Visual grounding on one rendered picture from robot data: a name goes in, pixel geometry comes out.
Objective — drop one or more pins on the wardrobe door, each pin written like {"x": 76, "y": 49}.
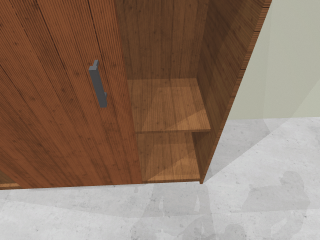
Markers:
{"x": 4, "y": 179}
{"x": 53, "y": 132}

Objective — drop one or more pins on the handle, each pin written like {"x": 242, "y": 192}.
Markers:
{"x": 97, "y": 84}

